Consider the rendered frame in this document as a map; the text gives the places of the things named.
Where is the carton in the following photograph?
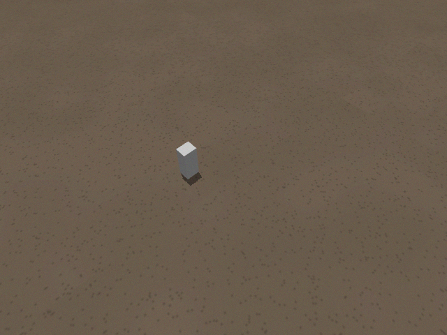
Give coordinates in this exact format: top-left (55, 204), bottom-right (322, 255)
top-left (176, 142), bottom-right (199, 179)

